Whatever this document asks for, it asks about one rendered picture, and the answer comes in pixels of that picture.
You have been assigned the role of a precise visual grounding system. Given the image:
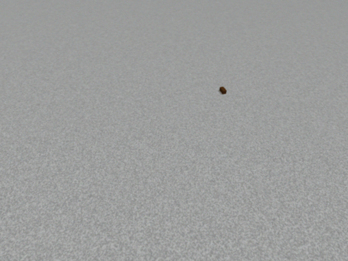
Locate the small box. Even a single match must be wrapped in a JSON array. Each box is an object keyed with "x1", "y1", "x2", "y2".
[{"x1": 220, "y1": 87, "x2": 227, "y2": 94}]

